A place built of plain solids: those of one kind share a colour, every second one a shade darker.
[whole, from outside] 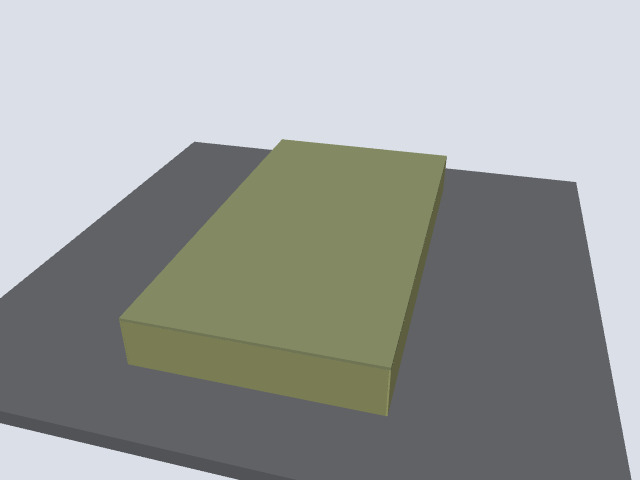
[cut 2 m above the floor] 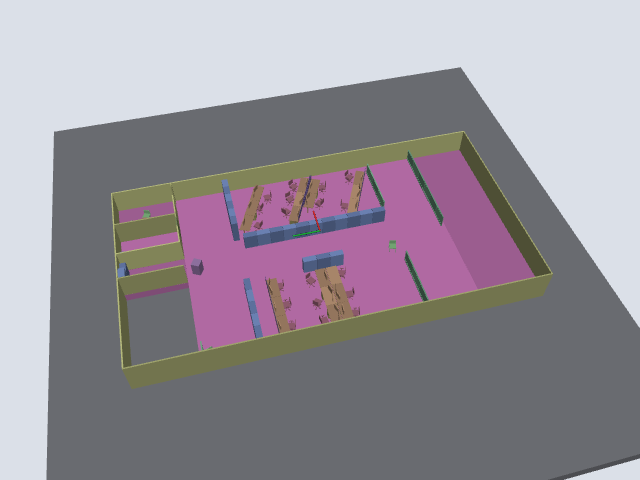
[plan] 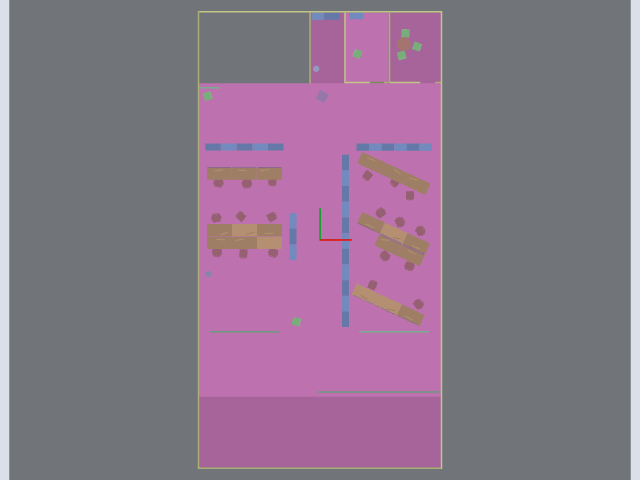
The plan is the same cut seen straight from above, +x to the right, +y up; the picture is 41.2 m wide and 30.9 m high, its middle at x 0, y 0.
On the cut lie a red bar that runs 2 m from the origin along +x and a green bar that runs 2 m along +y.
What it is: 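One storey of an office; an open floor with rows of desks, a band of small rooms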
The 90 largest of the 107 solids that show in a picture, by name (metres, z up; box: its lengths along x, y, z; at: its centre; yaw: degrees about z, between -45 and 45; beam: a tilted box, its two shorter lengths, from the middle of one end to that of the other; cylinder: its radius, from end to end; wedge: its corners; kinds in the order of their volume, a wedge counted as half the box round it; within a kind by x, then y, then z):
{
 "floor_1": {"box": [0.1, 4.55, 0.7], "at": [-0.65, 12.36, 0.3]},
 "floor_2": {"box": [15.55, 4.55, 0.65], "at": [0.0, -12.36, 0.28]},
 "floor_3": {"box": [15.55, 20.17, 0.7], "at": [0.0, 0.0, 0.3]},
 "floor_4": {"box": [2.15, 4.55, 0.7], "at": [0.48, 12.36, 0.3]},
 "floor_5": {"box": [2.76, 4.55, 0.7], "at": [3.04, 12.36, 0.3]},
 "floor_6": {"box": [3.26, 4.55, 0.7], "at": [6.15, 12.36, 0.3]},
 "roof_1": {"box": [15.75, 29.47, 0.2], "at": [0.0, 0.0, 3.35]},
 "wall_1": {"box": [0.1, 29.47, 3.3], "at": [-7.83, 0.0, 1.6]},
 "wall_2": {"box": [0.1, 4.55, 2.6], "at": [-0.65, 12.36, 1.95]},
 "wall_3": {"box": [15.55, 0.1, 3.3], "at": [0.0, -14.69, 1.6]},
 "wall_4": {"box": [15.55, 0.1, 3.3], "at": [0.0, 14.69, 1.6]},
 "wall_5": {"box": [0.1, 4.55, 2.6], "at": [1.61, 12.36, 1.95]},
 "wall_6": {"box": [1.55, 0.1, 2.6], "at": [2.43, 10.14, 1.95]},
 "wall_7": {"box": [0.1, 4.55, 2.6], "at": [4.47, 12.36, 1.95]},
 "wall_8": {"box": [1.93, 0.1, 2.6], "at": [5.48, 10.14, 1.95]},
 "wall_9": {"box": [0.1, 29.47, 3.3], "at": [7.83, 0.0, 1.6]},
 "cabinet_1": {"box": [1.0, 0.45, 1.26], "at": [-6.88, 5.99, 1.28]},
 "cabinet_2": {"box": [1.0, 0.45, 1.26], "at": [-5.87, 5.99, 1.28]},
 "cabinet_3": {"box": [1.0, 0.45, 1.26], "at": [-4.86, 5.99, 1.28]},
 "cabinet_4": {"box": [1.0, 0.45, 1.26], "at": [-3.85, 5.99, 1.28]},
 "cabinet_5": {"box": [1.0, 0.45, 1.26], "at": [-2.84, 5.99, 1.28]},
 "cabinet_6": {"box": [0.45, 1.0, 1.26], "at": [-1.73, -0.79, 1.28]},
 "cabinet_7": {"box": [0.45, 1.0, 1.26], "at": [-1.73, 0.22, 1.28]},
 "cabinet_8": {"box": [0.45, 1.0, 1.26], "at": [-1.73, 1.23, 1.28]},
 "cabinet_9": {"box": [0.8, 0.47, 1.95], "at": [-0.14, 14.39, 1.62]},
 "cabinet_10": {"box": [1.0, 0.45, 1.26], "at": [0.78, 14.4, 1.28]},
 "cabinet_11": {"box": [0.45, 1.0, 1.26], "at": [1.64, -5.11, 1.28]},
 "cabinet_12": {"box": [0.45, 1.0, 1.26], "at": [1.64, -4.1, 1.28]},
 "cabinet_13": {"box": [0.45, 1.0, 1.26], "at": [1.64, -3.09, 1.28]},
 "cabinet_14": {"box": [0.45, 1.0, 1.26], "at": [1.64, -2.08, 1.28]},
 "cabinet_15": {"box": [0.45, 1.0, 1.26], "at": [1.64, -1.07, 1.28]},
 "cabinet_16": {"box": [0.45, 1.0, 1.26], "at": [1.64, -0.06, 1.28]},
 "cabinet_17": {"box": [0.45, 1.0, 1.26], "at": [1.64, 0.95, 1.28]},
 "cabinet_18": {"box": [0.45, 1.0, 1.26], "at": [1.64, 1.96, 1.28]},
 "cabinet_19": {"box": [0.45, 1.0, 1.26], "at": [1.64, 2.97, 1.28]},
 "cabinet_20": {"box": [0.45, 1.0, 1.26], "at": [1.64, 3.98, 1.28]},
 "cabinet_21": {"box": [0.45, 1.0, 1.26], "at": [1.64, 4.99, 1.28]},
 "cabinet_22": {"box": [0.9, 0.42, 0.76], "at": [2.33, 14.41, 1.03]},
 "cabinet_23": {"box": [0.8, 0.47, 1.95], "at": [2.75, 5.98, 1.62]},
 "cabinet_24": {"box": [0.8, 0.47, 1.95], "at": [3.56, 5.98, 1.62]},
 "cabinet_25": {"box": [0.8, 0.47, 1.95], "at": [4.37, 5.98, 1.62]},
 "cabinet_26": {"box": [0.8, 0.47, 1.95], "at": [5.18, 5.98, 1.62]},
 "cabinet_27": {"box": [0.8, 0.47, 1.95], "at": [5.99, 5.98, 1.62]},
 "cabinet_28": {"box": [0.8, 0.47, 1.95], "at": [6.8, 5.98, 1.62]},
 "desk_1": {"box": [1.6, 0.8, 0.032], "at": [-6.47, -0.19, 1.39]},
 "desk_2": {"box": [1.6, 0.8, 0.032], "at": [-6.47, 0.63, 1.39]},
 "desk_3": {"box": [1.6, 0.8, 0.032], "at": [-6.47, 4.28, 1.39]},
 "desk_4": {"box": [1.6, 0.8, 0.032], "at": [-4.86, -0.19, 1.39]},
 "desk_5": {"box": [1.6, 0.8, 0.032], "at": [-4.86, 0.63, 1.39]},
 "desk_6": {"box": [1.6, 0.8, 0.032], "at": [-4.86, 4.28, 1.39]},
 "desk_7": {"box": [1.6, 0.8, 0.032], "at": [-3.25, -0.19, 1.39]},
 "desk_8": {"box": [1.6, 0.8, 0.032], "at": [-3.25, 0.63, 1.39]},
 "desk_9": {"box": [1.6, 0.8, 0.032], "at": [-3.25, 4.28, 1.39]},
 "desk_10": {"box": [1.6, 0.8, 0.032], "at": [2.92, -3.5, 1.39], "yaw": -24.9},
 "desk_11": {"box": [1.6, 0.8, 0.032], "at": [3.28, 1.1, 1.39], "yaw": -24.9},
 "desk_12": {"box": [1.6, 0.8, 0.032], "at": [3.29, 4.96, 1.39], "yaw": -24.9},
 "desk_13": {"box": [1.6, 0.8, 0.032], "at": [4.38, -4.17, 1.39], "yaw": -24.9},
 "desk_14": {"box": [1.6, 0.8, 0.032], "at": [4.39, -0.32, 1.39], "yaw": -24.9},
 "desk_15": {"box": [1.6, 0.8, 0.032], "at": [4.74, 0.43, 1.39], "yaw": -24.9},
 "desk_16": {"box": [1.6, 0.8, 0.032], "at": [4.75, 4.28, 1.39], "yaw": -24.9},
 "desk_17": {"box": [1.6, 0.8, 0.032], "at": [5.84, -4.85, 1.39], "yaw": -24.9},
 "desk_18": {"box": [1.6, 0.8, 0.032], "at": [5.86, -1.0, 1.39], "yaw": -24.9},
 "desk_19": {"box": [1.6, 0.8, 0.032], "at": [6.2, -0.25, 1.39], "yaw": -24.9},
 "desk_20": {"box": [1.6, 0.8, 0.032], "at": [6.22, 3.6, 1.39], "yaw": -24.9},
 "guard_1": {"box": [1.42, 0.03, 0.85], "at": [-6.34, -5.9, 1.2]},
 "guard_2": {"box": [4.5, 0.1, 0.12], "at": [-4.86, -5.9, 0.71]},
 "guard_3": {"box": [1.42, 0.03, 0.85], "at": [-4.86, -5.9, 1.2]},
 "guard_4": {"box": [4.5, 0.1, 0.05], "at": [-4.86, -5.9, 1.65]},
 "guard_5": {"box": [1.42, 0.03, 0.85], "at": [-3.38, -5.9, 1.2]},
 "guard_6": {"box": [1.25, 0.03, 0.85], "at": [0.5, -9.79, 1.2]},
 "guard_7": {"box": [1.25, 0.03, 0.85], "at": [1.81, -9.79, 1.2]},
 "guard_8": {"box": [1.25, 0.03, 0.85], "at": [3.13, -9.79, 1.2]},
 "guard_9": {"box": [1.42, 0.03, 0.85], "at": [3.29, -5.9, 1.2]},
 "guard_10": {"box": [7.94, 0.1, 0.12], "at": [3.78, -9.79, 0.71]},
 "guard_11": {"box": [7.94, 0.1, 0.05], "at": [3.78, -9.79, 1.65]},
 "guard_12": {"box": [1.25, 0.03, 0.85], "at": [4.44, -9.79, 1.2]},
 "guard_13": {"box": [1.42, 0.03, 0.85], "at": [4.77, -5.9, 1.2]},
 "guard_14": {"box": [4.5, 0.1, 0.05], "at": [4.77, -5.9, 1.65]},
 "guard_15": {"box": [1.25, 0.03, 0.85], "at": [5.75, -9.79, 1.2]},
 "guard_16": {"box": [1.42, 0.03, 0.85], "at": [6.25, -5.9, 1.2]},
 "guard_17": {"box": [1.25, 0.03, 0.85], "at": [7.07, -9.79, 1.2]},
 "copier_1": {"box": [0.63, 0.62, 1.09], "at": [0.14, 9.24, 1.2], "yaw": -29.1},
 "officechair_1": {"box": [0.53, 0.5, 0.08], "at": [-6.67, 1.4, 1.18], "yaw": 8.0},
 "officechair_2": {"box": [0.53, 0.5, 0.08], "at": [-6.63, -0.77, 1.2], "yaw": -12.8},
 "officechair_3": {"box": [0.53, 0.5, 0.08], "at": [-6.53, 3.71, 1.16], "yaw": -9.9},
 "officechair_4": {"box": [0.53, 0.5, 0.08], "at": [-4.71, 3.65, 1.12], "yaw": 1.4},
 "officechair_5": {"box": [0.53, 0.5, 0.08], "at": [-3.01, -0.8, 1.12], "yaw": -20.5},
 "officechair_6": {"box": [0.53, 0.5, 0.08], "at": [3.92, 1.73, 1.15], "yaw": 36.8},
 "officechair_7": {"box": [0.5, 0.53, 0.08], "at": [4.19, -1.01, 1.12], "yaw": 44.6},
 "officechair_8": {"box": [0.5, 0.53, 0.08], "at": [6.33, -4.15, 1.18], "yaw": 40.0}
}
